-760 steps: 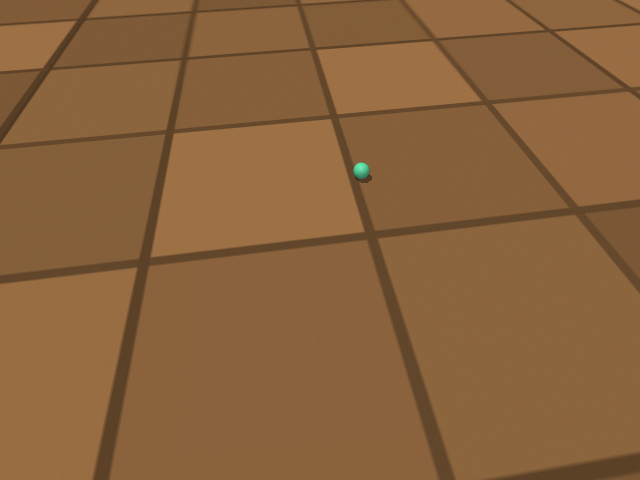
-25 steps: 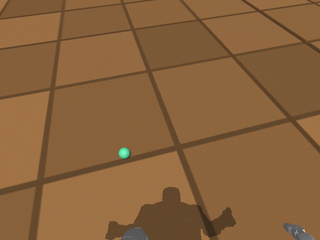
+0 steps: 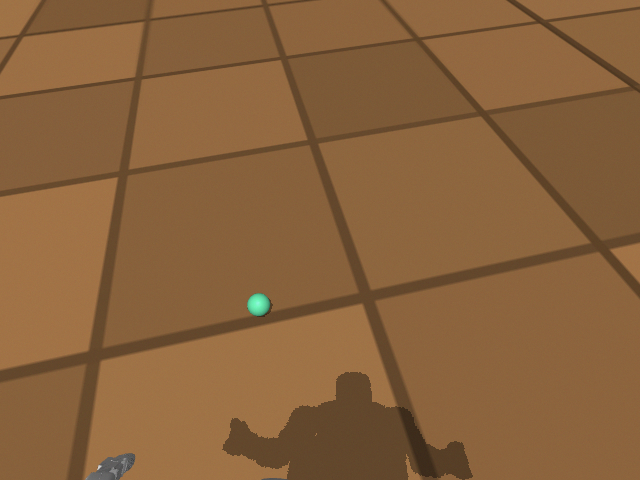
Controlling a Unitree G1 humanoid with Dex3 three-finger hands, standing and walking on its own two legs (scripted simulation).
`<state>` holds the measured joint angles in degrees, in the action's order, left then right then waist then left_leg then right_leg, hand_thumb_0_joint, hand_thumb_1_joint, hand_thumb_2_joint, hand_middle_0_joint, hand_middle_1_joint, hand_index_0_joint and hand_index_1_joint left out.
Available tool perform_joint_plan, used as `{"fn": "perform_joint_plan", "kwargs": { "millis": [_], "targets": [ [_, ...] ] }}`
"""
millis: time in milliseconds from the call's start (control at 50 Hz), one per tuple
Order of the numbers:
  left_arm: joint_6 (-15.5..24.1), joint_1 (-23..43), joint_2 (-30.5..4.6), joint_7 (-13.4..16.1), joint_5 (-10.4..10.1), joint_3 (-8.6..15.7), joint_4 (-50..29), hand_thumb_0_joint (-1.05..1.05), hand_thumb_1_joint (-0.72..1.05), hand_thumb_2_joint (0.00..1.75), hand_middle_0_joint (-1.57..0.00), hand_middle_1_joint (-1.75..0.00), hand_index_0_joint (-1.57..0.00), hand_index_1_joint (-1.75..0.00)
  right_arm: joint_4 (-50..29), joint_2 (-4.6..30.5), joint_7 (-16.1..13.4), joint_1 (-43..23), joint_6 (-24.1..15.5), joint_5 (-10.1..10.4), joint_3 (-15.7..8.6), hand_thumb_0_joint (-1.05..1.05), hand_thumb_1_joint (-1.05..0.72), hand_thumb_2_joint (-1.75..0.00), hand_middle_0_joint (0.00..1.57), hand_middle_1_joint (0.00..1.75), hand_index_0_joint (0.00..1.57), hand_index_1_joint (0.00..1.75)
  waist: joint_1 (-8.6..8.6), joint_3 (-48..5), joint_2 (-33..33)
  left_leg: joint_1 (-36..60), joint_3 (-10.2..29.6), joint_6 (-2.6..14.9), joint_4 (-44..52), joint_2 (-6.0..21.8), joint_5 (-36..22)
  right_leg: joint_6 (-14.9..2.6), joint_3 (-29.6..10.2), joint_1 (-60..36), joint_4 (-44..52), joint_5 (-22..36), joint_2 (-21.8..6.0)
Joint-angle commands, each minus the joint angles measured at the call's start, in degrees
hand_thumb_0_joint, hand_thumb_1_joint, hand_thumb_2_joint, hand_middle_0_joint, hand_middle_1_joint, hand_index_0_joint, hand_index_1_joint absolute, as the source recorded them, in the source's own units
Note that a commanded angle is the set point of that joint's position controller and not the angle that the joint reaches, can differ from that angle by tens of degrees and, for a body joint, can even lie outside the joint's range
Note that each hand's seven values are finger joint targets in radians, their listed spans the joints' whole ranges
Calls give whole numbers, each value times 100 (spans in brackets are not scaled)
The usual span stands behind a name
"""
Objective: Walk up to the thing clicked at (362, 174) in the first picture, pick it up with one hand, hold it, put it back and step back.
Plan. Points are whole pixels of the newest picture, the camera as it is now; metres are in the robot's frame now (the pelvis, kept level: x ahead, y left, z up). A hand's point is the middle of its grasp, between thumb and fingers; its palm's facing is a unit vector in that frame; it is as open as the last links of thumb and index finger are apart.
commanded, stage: walk up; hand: left
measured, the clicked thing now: (258, 304) +0.75 +0.28 -0.72
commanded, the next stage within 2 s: stand in 0.56 s
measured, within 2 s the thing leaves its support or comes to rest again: neither
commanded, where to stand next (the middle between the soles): +0.37 +0.02 m, yaw +1 degrees
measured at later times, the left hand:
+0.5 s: hand out of the picture +0.11 +0.28 -0.14, palm faces +0.07 -0.94 -0.34, open 7.4 cm
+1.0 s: hand out of the picture +0.06 +0.27 -0.14, palm faces +0.00 -0.94 -0.34, open 7.4 cm
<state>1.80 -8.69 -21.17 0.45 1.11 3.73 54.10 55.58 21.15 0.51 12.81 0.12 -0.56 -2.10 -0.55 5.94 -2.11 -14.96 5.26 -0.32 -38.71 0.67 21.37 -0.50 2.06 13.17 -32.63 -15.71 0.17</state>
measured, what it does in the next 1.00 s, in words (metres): stands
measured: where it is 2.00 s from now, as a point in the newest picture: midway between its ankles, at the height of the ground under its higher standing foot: outside the picture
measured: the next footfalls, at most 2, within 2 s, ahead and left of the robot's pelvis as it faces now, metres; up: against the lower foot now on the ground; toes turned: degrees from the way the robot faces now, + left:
left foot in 1.84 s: +0.15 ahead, +0.18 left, +0.00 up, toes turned +6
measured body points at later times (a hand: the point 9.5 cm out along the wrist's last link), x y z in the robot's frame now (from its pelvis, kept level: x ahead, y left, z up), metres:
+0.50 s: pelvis +0.02 +0.02 +0.01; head +0.03 +0.03 +0.46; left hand +0.11 +0.33 -0.12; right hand +0.14 -0.27 -0.11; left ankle +0.02 +0.14 -0.73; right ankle +0.02 -0.12 -0.73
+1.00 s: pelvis +0.00 +0.01 +0.02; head +0.00 +0.01 +0.47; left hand +0.06 +0.31 -0.11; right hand +0.08 -0.29 -0.11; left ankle +0.02 +0.14 -0.73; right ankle +0.02 -0.12 -0.73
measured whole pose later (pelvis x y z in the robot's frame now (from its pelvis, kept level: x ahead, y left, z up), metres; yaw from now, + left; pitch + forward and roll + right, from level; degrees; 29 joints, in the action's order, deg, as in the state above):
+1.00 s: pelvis +0.00 +0.01 +0.02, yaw +1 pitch -4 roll +0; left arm 0.7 -6.4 -20.0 -0.7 0.8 0.1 65.6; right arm 65.3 20.3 1.3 5.4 -0.6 -0.9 -0.4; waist 0.6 4.4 -0.3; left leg -6.8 1.4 -1.2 -19.1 0.8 8.7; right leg 1.1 2.1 6.8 -19.6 -9.1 -2.2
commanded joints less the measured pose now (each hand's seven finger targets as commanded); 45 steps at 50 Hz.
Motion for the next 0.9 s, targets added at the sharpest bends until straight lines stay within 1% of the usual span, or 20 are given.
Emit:
{"fn": "perform_joint_plan", "kwargs": {
  "millis": [0,20,60,100,120,140,160,180,200,240,300,340,460,520,540,580,660,740,820,880],
  "targets": [
    [122,640,-1626,61,80,343,-504,0,90,90,-20,-30,-20,-30,-307,1084,-114,159,-64,20,-306,0,-90,-90,20,30,20,30,-31,-251,832,-250,5,53,-608,155,1128,-1300,-2290,426,1611,-566,-2115],
    [121,713,-1493,56,47,296,-502,0,90,90,-20,-30,-20,-30,-245,1080,-86,164,-91,32,-292,0,-90,-90,20,30,20,30,-69,-213,877,-233,-44,97,-252,87,892,-1091,-1775,338,1451,-277,-1769],
    [133,659,-1419,54,49,255,-359,0,90,90,-20,-30,-20,-30,-148,928,-60,147,-145,-5,-264,0,-90,-90,20,30,20,30,-17,-250,1111,-83,-278,116,399,15,59,-762,-1207,176,1165,291,-1389],
    [105,613,-1347,27,-25,226,-293,0,90,90,-20,-30,-20,-30,-76,889,-72,219,-218,-52,-253,0,-90,-90,20,30,20,30,-72,-558,1052,424,-268,110,1413,56,-1267,-501,-835,-97,597,1719,-1157],
    [83,603,-1267,21,-62,210,-294,0,90,90,-20,-30,-20,-30,-43,1003,-99,203,-235,-82,-288,0,-90,-90,20,30,20,30,-45,-739,817,680,-15,195,1427,216,-2064,-331,-655,-61,283,1973,-994],
    [61,578,-1156,18,-101,186,-302,0,90,90,-20,-30,-20,-30,-60,1140,-119,116,-256,-115,-323,0,-90,-90,20,30,20,30,24,-867,522,746,422,336,1479,606,-2649,-167,-414,-61,3,1697,-719],
    [31,484,-972,8,-145,139,-284,0,90,90,-20,-30,-20,-30,-125,1253,-120,-211,-290,-97,-316,0,-90,-90,20,30,20,30,175,-911,253,511,878,559,1652,979,-2446,-39,-262,-123,21,811,-427],
    [23,416,-1011,17,-160,160,-99,0,90,90,-20,-30,-20,-30,-160,1387,-85,-627,-283,-40,-305,0,-90,-90,20,30,20,30,302,-721,-15,83,860,684,1528,1019,-2199,-29,-195,-424,224,127,-325],
    [45,464,-1076,27,-115,145,-41,0,90,90,-20,-30,-20,-30,-128,1300,-68,-775,-263,-46,-275,0,-90,-90,20,30,20,30,290,-681,9,-64,663,571,1515,931,-2134,-61,-260,-677,512,250,-452],
    [69,573,-1157,19,-103,157,2,0,90,90,-20,-30,-20,-30,-60,1171,-93,-675,-263,-27,-209,0,-90,-90,20,30,20,30,165,-913,-74,204,253,313,1418,643,-2555,-169,-417,-865,552,1216,-649],
    [80,470,-1166,32,-135,128,132,0,90,90,-20,-30,-20,-30,49,1137,-113,-736,-248,7,-195,0,-90,-90,20,30,20,30,180,-1056,-208,460,135,259,1295,566,-2856,-190,-363,-919,603,1700,-717],
    [73,542,-1143,41,-133,112,186,0,90,90,-20,-30,-20,-30,92,1110,-118,-787,-223,9,-201,0,-90,-90,20,30,20,30,146,-1129,-124,528,103,256,1275,562,-2946,-187,-323,-973,686,1750,-726],
    [40,688,-1152,27,-78,84,370,0,90,90,-20,-30,-20,-30,146,1046,-94,-1154,-169,-6,-183,0,-90,-90,20,30,20,30,139,-774,89,379,192,274,1652,589,-1963,-109,-315,-840,1050,1174,-709],
    [53,732,-1151,7,-72,87,415,0,90,90,-20,-30,-20,-30,229,1007,-76,-1151,-160,-15,-154,0,-90,-90,20,30,20,30,123,-688,197,378,173,231,1752,538,-1723,-98,-405,-801,1221,1002,-744],
    [37,721,-1027,-15,-72,-38,527,0,90,90,-20,-30,-20,-30,231,1067,-76,-1116,-197,1,-133,0,-90,-90,20,30,20,30,55,-676,162,620,189,201,1934,604,-2092,-69,-445,-733,1286,1281,-752],
    [38,641,-1047,-20,-85,-50,583,0,90,90,-20,-30,-20,-30,296,1090,-76,-1128,-231,7,-134,0,-90,-90,20,30,20,30,96,-856,126,958,194,174,1916,659,-2586,-56,-416,-780,1291,1517,-762],
    [65,638,-1092,-4,-79,-86,664,0,90,90,-20,-30,-20,-30,337,1061,-71,-1183,-233,23,-125,0,-90,-90,20,30,20,30,79,-1028,181,1153,113,163,1942,670,-2899,-22,-406,-996,1391,1906,-805],
    [28,692,-1120,-21,-53,-113,731,0,90,90,-20,-30,-20,-30,404,1065,-61,-1204,-182,19,-87,0,-90,-90,20,30,20,30,73,-628,149,803,118,120,2290,610,-1642,17,-452,-773,1662,820,-755],
    [23,649,-1150,-39,-31,-134,788,0,90,90,-20,-30,-20,-30,469,1077,-29,-1156,-163,-7,-85,0,-90,-90,20,30,20,30,72,-442,194,597,137,90,2449,562,-885,8,-514,-597,1819,162,-760],
    [30,558,-1151,-51,-37,-137,809,0,90,90,-20,-30,-20,-30,505,1110,-22,-1146,-196,-5,-93,0,-90,-90,20,30,20,30,115,-619,104,673,162,109,2458,608,-1072,-28,-528,-726,1729,408,-793]
  ]
}}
